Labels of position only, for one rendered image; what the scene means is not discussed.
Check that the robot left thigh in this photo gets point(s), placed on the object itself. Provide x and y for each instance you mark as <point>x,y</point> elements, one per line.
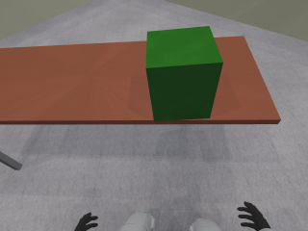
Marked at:
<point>139,221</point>

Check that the robot right hand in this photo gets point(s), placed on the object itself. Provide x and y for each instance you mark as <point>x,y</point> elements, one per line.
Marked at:
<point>258,219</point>

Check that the carton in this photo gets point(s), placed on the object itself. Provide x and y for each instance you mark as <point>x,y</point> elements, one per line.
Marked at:
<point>183,67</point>

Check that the table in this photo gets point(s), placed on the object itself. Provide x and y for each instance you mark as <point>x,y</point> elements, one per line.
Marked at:
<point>106,84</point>

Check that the robot thigh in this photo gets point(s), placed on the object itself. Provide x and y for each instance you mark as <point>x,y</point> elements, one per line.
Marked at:
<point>204,225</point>
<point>139,221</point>

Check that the robot left hand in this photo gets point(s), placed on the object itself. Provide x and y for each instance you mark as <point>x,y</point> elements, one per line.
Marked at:
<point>81,226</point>

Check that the robot right thigh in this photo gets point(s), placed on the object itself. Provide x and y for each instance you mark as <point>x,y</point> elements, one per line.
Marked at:
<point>204,225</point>

